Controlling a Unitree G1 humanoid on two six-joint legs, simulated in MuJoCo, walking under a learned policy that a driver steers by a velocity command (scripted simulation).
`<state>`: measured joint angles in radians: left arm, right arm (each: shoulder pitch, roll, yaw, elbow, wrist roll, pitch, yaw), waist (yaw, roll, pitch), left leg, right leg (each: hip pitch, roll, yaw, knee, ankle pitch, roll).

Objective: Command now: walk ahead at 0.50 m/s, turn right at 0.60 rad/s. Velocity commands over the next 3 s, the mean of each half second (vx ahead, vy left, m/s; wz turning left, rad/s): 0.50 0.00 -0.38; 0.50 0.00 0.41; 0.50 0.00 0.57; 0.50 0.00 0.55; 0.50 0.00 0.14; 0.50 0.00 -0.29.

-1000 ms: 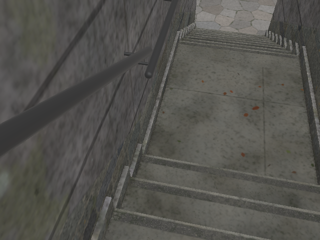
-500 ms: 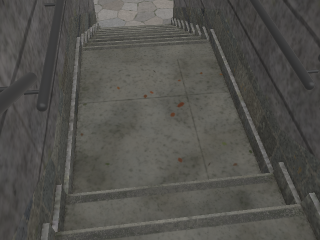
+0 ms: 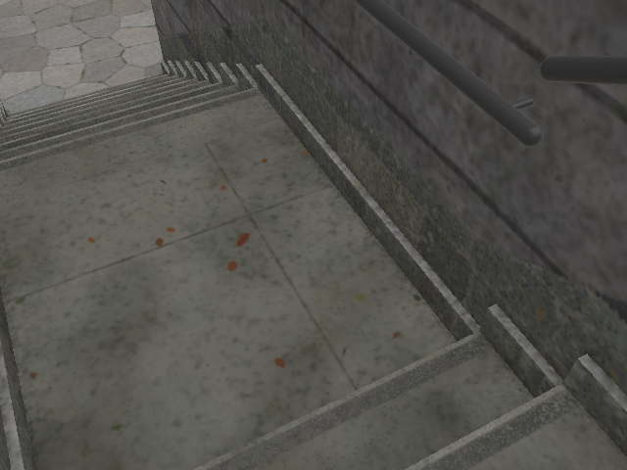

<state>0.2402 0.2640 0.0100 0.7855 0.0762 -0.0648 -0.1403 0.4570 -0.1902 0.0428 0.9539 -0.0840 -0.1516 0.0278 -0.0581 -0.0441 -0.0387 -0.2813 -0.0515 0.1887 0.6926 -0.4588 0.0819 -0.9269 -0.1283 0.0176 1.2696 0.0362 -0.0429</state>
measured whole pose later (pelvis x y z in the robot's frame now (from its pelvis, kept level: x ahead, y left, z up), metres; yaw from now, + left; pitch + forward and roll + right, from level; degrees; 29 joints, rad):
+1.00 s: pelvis +0.56 +0.01 -0.28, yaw +6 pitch -1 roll -1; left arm 0.45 0.25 0.04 1.00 0.08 -0.06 -0.08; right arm 0.23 -0.28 -0.08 0.92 -0.09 -0.13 0.05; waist 0.06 -0.01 0.04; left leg -0.29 0.03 0.03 0.57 -0.29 0.02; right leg -0.27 -0.21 -0.05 1.65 -0.86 0.11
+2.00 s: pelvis +1.09 +0.20 -0.43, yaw +39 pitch +3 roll +0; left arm 0.21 0.26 0.07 0.87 -0.02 -0.12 0.01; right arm 0.17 -0.22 -0.07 0.72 0.02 -0.04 0.02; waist 0.02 -0.01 0.02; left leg -0.36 -0.11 0.01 0.48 -0.16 0.10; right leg -0.51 -0.09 0.03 1.29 -0.35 0.00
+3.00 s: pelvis +1.52 +0.57 -0.42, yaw +31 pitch +1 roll +0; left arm 0.29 0.32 0.09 0.81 -0.04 -0.06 0.01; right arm 0.18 -0.26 -0.05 0.81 -0.01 -0.09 -0.02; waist 0.00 -0.05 0.03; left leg -0.25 0.01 0.05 0.40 -0.17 0.01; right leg -0.50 -0.03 0.07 1.14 -0.36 -0.02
